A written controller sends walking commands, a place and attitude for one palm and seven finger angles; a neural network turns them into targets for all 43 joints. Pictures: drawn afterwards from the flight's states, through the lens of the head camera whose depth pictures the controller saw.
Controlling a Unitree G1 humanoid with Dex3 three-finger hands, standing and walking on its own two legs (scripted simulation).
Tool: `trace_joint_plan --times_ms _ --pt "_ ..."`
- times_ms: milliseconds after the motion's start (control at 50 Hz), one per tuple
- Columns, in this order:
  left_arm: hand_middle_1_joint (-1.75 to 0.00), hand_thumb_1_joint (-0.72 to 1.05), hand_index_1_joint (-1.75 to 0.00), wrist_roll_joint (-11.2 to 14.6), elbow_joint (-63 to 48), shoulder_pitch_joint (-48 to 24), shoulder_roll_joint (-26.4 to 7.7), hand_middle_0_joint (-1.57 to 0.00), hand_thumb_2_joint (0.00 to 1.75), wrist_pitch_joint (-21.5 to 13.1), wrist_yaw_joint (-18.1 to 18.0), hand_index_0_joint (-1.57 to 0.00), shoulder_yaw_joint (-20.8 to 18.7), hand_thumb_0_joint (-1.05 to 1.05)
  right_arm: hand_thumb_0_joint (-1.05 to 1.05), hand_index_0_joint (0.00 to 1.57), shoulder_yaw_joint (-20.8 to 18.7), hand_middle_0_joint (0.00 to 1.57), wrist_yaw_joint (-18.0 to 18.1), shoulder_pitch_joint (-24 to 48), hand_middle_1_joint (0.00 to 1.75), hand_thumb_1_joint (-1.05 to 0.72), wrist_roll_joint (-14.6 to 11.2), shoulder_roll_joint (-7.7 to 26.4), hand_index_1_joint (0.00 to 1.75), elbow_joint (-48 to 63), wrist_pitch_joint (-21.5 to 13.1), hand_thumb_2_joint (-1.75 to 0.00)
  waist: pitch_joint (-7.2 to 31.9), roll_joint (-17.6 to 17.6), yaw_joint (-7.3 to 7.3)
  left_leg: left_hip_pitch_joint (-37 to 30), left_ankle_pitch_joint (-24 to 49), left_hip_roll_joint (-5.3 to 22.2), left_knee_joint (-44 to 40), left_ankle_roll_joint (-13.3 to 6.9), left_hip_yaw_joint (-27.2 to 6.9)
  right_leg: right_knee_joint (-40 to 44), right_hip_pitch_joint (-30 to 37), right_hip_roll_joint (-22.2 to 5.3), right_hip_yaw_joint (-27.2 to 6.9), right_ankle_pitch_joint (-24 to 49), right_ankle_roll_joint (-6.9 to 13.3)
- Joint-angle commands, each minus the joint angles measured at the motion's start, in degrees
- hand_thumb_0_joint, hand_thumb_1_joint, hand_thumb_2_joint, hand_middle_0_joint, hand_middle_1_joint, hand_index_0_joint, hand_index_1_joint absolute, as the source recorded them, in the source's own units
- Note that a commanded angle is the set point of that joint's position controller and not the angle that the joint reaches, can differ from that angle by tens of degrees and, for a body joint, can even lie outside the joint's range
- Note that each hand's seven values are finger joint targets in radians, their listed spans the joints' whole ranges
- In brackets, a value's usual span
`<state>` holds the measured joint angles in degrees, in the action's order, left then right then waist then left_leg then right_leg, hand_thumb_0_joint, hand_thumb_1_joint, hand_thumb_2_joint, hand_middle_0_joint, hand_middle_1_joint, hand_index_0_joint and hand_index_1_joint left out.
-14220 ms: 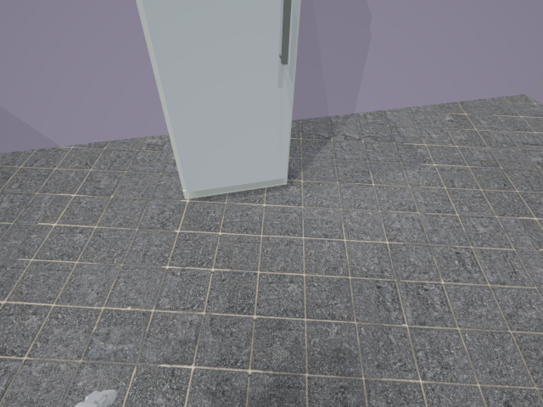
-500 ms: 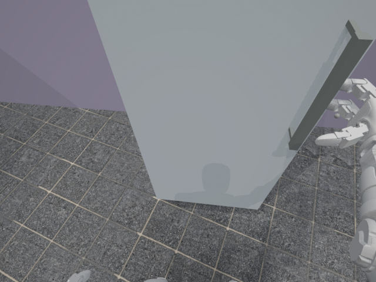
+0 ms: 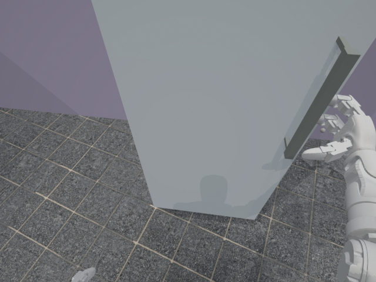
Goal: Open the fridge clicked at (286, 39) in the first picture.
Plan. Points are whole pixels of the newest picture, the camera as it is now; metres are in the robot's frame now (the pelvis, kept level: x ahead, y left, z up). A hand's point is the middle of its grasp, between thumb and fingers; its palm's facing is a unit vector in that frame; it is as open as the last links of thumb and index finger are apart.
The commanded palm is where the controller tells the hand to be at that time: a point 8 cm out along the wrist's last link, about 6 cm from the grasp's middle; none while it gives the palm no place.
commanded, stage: slide the fingers in behind the handle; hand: right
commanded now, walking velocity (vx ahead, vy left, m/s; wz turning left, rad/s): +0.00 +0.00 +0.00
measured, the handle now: (310, 109) +0.48 -0.20 +0.12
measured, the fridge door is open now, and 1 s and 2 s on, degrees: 0 0 0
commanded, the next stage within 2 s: grip the handle and tug to test in 1.34 s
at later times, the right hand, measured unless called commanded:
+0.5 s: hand (312, 126) +0.44 -0.20 +0.12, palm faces +0.02 +1.00 +0.02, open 14.0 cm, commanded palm +0.40 -0.26 +0.12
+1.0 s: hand (303, 128) +0.43 -0.18 +0.12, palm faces +0.03 +1.00 +0.01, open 14.0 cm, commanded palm +0.39 -0.23 +0.12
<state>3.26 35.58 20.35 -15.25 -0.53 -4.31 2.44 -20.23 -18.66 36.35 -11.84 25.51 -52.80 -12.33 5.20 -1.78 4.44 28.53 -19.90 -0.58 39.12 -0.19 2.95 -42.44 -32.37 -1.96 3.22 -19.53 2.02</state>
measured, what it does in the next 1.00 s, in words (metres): stands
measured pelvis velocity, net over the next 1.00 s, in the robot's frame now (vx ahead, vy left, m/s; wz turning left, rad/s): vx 0.00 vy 0.01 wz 0.00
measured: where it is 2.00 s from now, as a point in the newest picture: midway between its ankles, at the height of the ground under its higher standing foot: outside the picture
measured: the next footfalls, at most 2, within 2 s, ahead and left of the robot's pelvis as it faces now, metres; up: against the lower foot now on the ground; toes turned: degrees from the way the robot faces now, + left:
none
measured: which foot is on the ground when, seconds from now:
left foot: down 0.00-1.00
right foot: down 0.00-1.00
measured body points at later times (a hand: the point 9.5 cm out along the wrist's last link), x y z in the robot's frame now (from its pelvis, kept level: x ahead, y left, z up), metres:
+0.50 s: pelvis +0.00 +0.00 +0.00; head +0.05 -0.01 +0.45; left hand +0.08 +0.26 -0.11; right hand +0.43 -0.26 +0.12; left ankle -0.01 +0.12 -0.71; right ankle +0.02 -0.09 -0.72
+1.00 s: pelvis +0.00 +0.01 +0.00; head +0.04 +0.01 +0.45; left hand +0.09 +0.27 -0.11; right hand +0.42 -0.23 +0.12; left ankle -0.01 +0.12 -0.71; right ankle +0.02 -0.09 -0.72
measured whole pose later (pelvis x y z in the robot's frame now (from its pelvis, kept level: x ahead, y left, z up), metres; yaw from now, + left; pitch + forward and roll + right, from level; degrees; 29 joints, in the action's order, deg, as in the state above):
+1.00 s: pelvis +0.00 +0.01 +0.00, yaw +0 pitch +8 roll +1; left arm 2.7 36.1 18.5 -14.7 -0.8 -3.3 1.8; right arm -16.8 -12.2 34.0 -10.4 19.7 -46.4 -11.4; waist 5.0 -1.6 3.9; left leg 26.9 -20.3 -0.7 38.9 -0.8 3.0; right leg -41.3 -30.3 -1.9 3.0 -19.3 1.3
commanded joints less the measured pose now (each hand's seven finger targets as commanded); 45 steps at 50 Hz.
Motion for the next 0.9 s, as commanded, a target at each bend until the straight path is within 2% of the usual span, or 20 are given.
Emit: trace_joint_plan --times_ms 0,40,100,160,220,260,300,340,380,440,460,480,500,600,640,680,700,760,820,880 --pt "-0.3 0.9 -0.3 0.1 -5.84 1.57 -9.54 -0.2 0.9 -2.06 -0.92 -0.2 -3.72 0.0 0.0 0.3 -2.75 0.3 1.19 26.46 1.2 0.5 -0.83 16.08 1.2 13.25 -3.76 -0.3 15.37 0.27 0.51 -2.7 14.22 -1.54 -4.55 -0.73 -1.25 5.3 13.36 0.63 -4.56 12.74 0.3" --pt "-0.3 0.9 -0.3 0.02 -5.73 1.27 -9.23 -0.2 0.9 -2.36 -0.88 -0.2 -3.75 0.0 0.0 0.3 -1.52 0.3 1.21 27.42 1.2 0.5 -0.44 14.62 1.2 15.09 -4.56 -0.3 17.31 -3.4 0.34 -1.75 14.24 -1.46 -4.09 -1.0 -1.12 5.03 16.06 0.58 -4.82 14.03 -0.17" --pt "-0.3 0.9 -0.3 -0.1 -5.25 1.03 -9.01 -0.2 0.9 -2.84 -0.69 -0.2 -3.76 0.0 0.0 0.3 0.42 0.3 1.39 27.39 1.2 0.5 -0.4 12.07 1.2 16.0 -5.3 -0.3 18.98 -5.73 0.59 -0.02 14.32 -1.61 -3.83 -1.23 -0.92 4.39 19.37 0.42 -5.49 16.05 -0.47" --pt "-0.3 0.9 -0.3 -0.06 -4.86 1.32 -9.16 -0.2 0.9 -2.88 -0.68 -0.2 -3.76 0.0 0.0 0.3 2.03 0.3 1.1 26.58 1.2 0.5 -1.07 9.88 1.2 13.99 -4.15 -0.3 17.69 -2.22 1.2 -0.12 14.26 -1.67 -3.99 -1.19 -0.38 4.38 18.18 0.39 -5.73 15.97 -0.32" --pt "-0.3 0.9 -0.3 0.15 -4.75 0.9 -9.33 -0.2 0.9 -2.6 -0.68 -0.2 -3.64 0.0 0.0 0.3 2.23 0.3 1.06 26.75 1.2 0.5 -0.99 9.82 1.2 10.6 -2.0 -0.3 14.97 -0.63 1.19 0.08 13.72 -1.35 -4.37 -0.94 -0.41 4.99 15.48 0.53 -5.51 13.61 -0.27" --pt "-0.3 0.9 -0.3 -0.09 -4.84 1.31 -9.53 -0.2 0.9 -2.51 -0.72 -0.2 -3.7 0.0 0.0 0.3 0.13 0.3 1.69 26.77 1.2 0.5 -0.88 12.3 1.2 10.6 -1.93 -0.3 15.57 0.9 0.47 -1.86 14.21 -1.23 -4.26 -1.02 -0.56 4.77 13.98 0.8 -5.34 13.8 -0.03" --pt "-0.3 0.9 -0.3 -0.17 -5.57 0.77 -9.09 -0.2 0.9 -2.49 -0.47 -0.2 -3.85 0.0 0.0 0.3 -0.31 0.3 2.44 26.63 1.2 0.5 -0.27 12.51 1.2 14.97 -2.95 -0.3 19.89 -3.2 -0.56 -2.96 17.04 -1.09 -3.29 -1.19 -0.84 4.48 16.97 0.84 -5.27 17.69 -0.45" --pt "-0.3 0.9 -0.3 -0.28 -5.4 0.82 -8.85 -0.2 0.9 -2.62 -0.16 -0.2 -3.69 0.0 0.0 0.3 0.8 0.3 3.11 27.37 1.2 0.5 -0.18 11.08 1.2 16.16 -3.8 -0.3 19.74 -4.22 -0.04 -1.74 17.17 -1.29 -3.18 -1.17 -0.69 4.19 18.3 0.6 -5.42 18.83 -0.67" --pt "-0.3 0.9 -0.3 -0.34 -5.25 1.16 -9.01 -0.2 0.9 -2.49 -0.03 -0.2 -3.88 0.0 0.0 0.3 -1.03 0.3 3.67 25.62 1.2 0.5 -0.25 12.64 1.2 15.72 -4.48 -0.3 19.32 -1.08 -0.22 -3.11 17.75 -1.49 -3.23 -0.99 -0.93 3.98 16.46 0.56 -5.12 18.41 -0.39" --pt "-0.3 0.9 -0.3 -0.19 -5.23 1.02 -8.92 -0.2 0.9 -2.36 0.03 -0.2 -4.0 0.0 0.0 0.3 0.31 0.3 3.44 25.54 1.2 0.5 -0.07 11.17 1.2 15.8 -4.19 -0.3 18.81 -2.35 0.12 -3.1 17.73 -1.45 -3.34 -0.99 -0.93 4.29 16.44 0.66 -4.82 17.71 -0.42" --pt "-0.3 0.9 -0.3 -0.29 -5.32 1.42 -8.96 -0.2 0.9 -2.25 0.0 -0.2 -4.09 0.0 0.0 0.3 0.1 0.3 3.4 24.51 1.2 0.5 -0.31 11.15 1.2 15.3 -3.93 -0.3 18.63 -0.77 0.14 -3.86 17.88 -1.52 -3.52 -0.96 -0.98 4.06 15.62 0.72 -4.66 17.67 -0.12" --pt "-0.3 0.9 -0.3 -0.16 -5.21 1.19 -9.13 -0.2 0.9 -2.07 -0.09 -0.2 -4.04 0.0 0.0 0.3 -1.52 0.3 3.44 23.91 1.2 0.5 -0.04 13.1 1.2 14.55 -3.53 -0.3 17.98 -1.71 -0.44 -3.88 17.87 -1.42 -3.6 -0.99 -1.15 4.44 14.88 0.71 -4.5 17.14 -0.23" --pt "-0.3 0.9 -0.3 -0.15 -5.42 1.1 -8.96 -0.2 0.9 -2.05 -0.01 -0.2 -3.95 0.0 0.0 0.3 0.01 0.3 3.16 24.46 1.2 0.5 -0.12 11.68 1.2 15.71 -3.34 -0.3 18.39 -2.16 -0.11 -4.2 17.9 -1.38 -3.65 -0.94 -1.15 4.53 15.12 0.9 -4.42 16.83 -0.19" --pt "-0.3 0.9 -0.3 -0.11 -5.34 1.41 -8.86 -0.2 0.9 -1.77 -0.2 -0.2 -4.12 0.0 0.0 0.3 -1.3 0.3 2.98 23.51 1.2 0.5 -0.52 12.62 1.2 15.71 -2.91 -0.3 18.08 -0.18 -0.21 -5.67 19.18 -1.39 -4.08 -0.81 -1.43 4.54 14.19 0.96 -3.92 16.69 0.11" --pt "-0.3 0.9 -0.3 -0.12 -5.75 0.9 -8.45 -0.2 0.9 -2.09 0.06 -0.2 -4.11 0.0 0.0 0.3 0.98 0.3 3.01 24.07 1.2 0.5 -0.73 9.65 1.2 18.97 -3.47 -0.3 19.69 -3.88 -0.25 -4.83 19.46 -1.48 -3.74 -1.05 -1.23 4.5 16.84 0.93 -4.14 18.36 -0.16" --pt "-0.3 0.9 -0.3 -0.04 -5.44 0.95 -8.42 -0.2 0.9 -2.19 0.12 -0.2 -4.28 0.0 0.0 0.3 1.48 0.3 3.35 23.16 1.2 0.5 -0.75 8.93 1.2 19.68 -3.85 -0.3 19.73 -3.65 -0.17 -3.98 19.76 -1.65 -3.59 -1.12 -0.97 4.17 18.03 0.6 -4.46 20.02 -0.26" --pt "-0.3 0.9 -0.3 -0.05 -5.4 0.8 -8.27 -0.2 0.9 -2.26 0.26 -0.2 -4.27 0.0 0.0 0.3 2.95 0.3 3.41 21.98 1.2 0.5 -0.86 6.89 1.2 18.78 -3.43 -0.3 18.42 -3.34 0.07 -3.15 18.61 -1.7 -3.93 -1.02 -0.81 4.33 17.87 0.69 -4.47 18.78 -0.28" --pt "-0.3 0.9 -0.3 -0.07 -4.8 1.03 -8.56 -0.2 0.9 -2.17 0.21 -0.2 -4.38 0.0 0.0 0.3 3.69 0.3 4.2 24.37 1.2 0.5 -0.63 6.46 1.2 17.53 -2.62 -0.3 15.86 -0.23 1.02 -2.82 16.73 -1.64 -4.61 -0.92 -0.72 4.64 15.94 0.82 -4.58 15.84 0.1" --pt "-0.3 0.9 -0.3 -0.14 -5.15 0.65 -8.6 -0.2 0.9 -2.14 0.25 -0.2 -4.3 0.0 0.0 0.3 0.74 0.3 5.34 22.2 1.2 0.5 -0.47 8.64 1.2 17.03 -1.8 -0.3 16.66 0.83 -0.48 -4.8 17.47 -1.33 -4.54 -0.88 -0.97 5.27 14.75 1.08 -4.22 15.34 0.03" --pt "-0.3 0.9 -0.3 -0.36 -5.56 0.17 -8.13 -0.2 0.9 -2.2 0.48 -0.2 -4.06 0.0 0.0 0.3 1.07 0.3 6.6 22.59 1.2 0.5 0.28 8.3 1.2 19.33 -2.74 -0.3 17.97 -0.45 -0.85 -5.91 19.01 -1.27 -4.0 -0.9 -1.25 5.08 15.19 1.22 -3.97 16.79 0.06"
